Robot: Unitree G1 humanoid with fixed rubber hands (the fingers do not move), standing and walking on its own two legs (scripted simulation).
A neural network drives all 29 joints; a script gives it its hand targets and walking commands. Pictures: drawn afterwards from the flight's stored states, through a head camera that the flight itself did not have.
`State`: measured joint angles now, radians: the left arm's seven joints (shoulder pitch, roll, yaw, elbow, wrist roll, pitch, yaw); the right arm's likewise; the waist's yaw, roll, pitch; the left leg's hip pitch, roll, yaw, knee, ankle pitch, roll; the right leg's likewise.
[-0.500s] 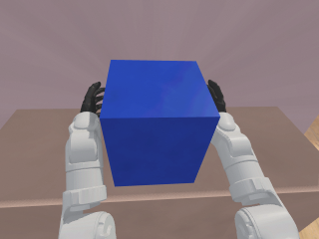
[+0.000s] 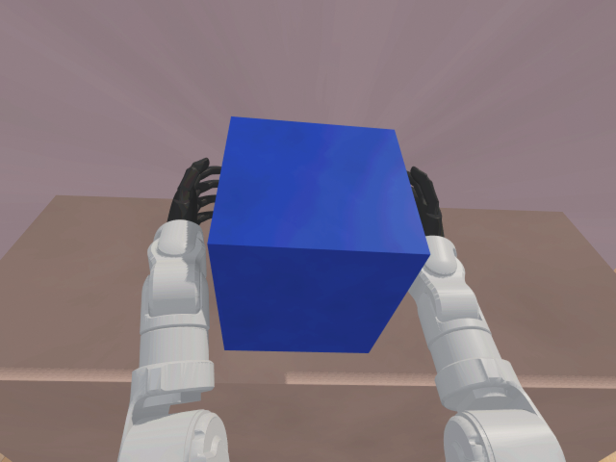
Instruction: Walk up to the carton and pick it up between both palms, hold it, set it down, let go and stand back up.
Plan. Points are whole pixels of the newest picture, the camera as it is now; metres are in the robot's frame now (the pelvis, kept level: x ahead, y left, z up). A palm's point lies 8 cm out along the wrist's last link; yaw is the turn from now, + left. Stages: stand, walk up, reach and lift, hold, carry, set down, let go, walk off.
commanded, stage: set down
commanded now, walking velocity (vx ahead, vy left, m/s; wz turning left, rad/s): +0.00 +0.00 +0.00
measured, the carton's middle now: (305, 244) +0.37 +0.02 +0.13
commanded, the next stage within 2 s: none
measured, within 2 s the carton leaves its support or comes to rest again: neither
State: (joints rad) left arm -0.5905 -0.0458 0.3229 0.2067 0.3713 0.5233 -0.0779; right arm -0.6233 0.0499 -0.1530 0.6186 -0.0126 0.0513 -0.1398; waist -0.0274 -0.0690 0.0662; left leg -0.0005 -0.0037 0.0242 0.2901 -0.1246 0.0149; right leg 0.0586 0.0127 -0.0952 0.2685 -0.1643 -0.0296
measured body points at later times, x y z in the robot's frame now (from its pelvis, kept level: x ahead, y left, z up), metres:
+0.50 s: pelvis +0.02 -0.01 +0.00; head +0.00 +0.03 +0.45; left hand +0.39 +0.17 +0.14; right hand +0.40 -0.13 +0.14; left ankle +0.04 +0.11 -0.75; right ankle +0.01 -0.09 -0.75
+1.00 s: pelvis +0.01 -0.01 +0.00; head +0.01 +0.02 +0.45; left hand +0.40 +0.18 +0.10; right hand +0.42 -0.13 +0.12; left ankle +0.04 +0.11 -0.75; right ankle +0.01 -0.09 -0.75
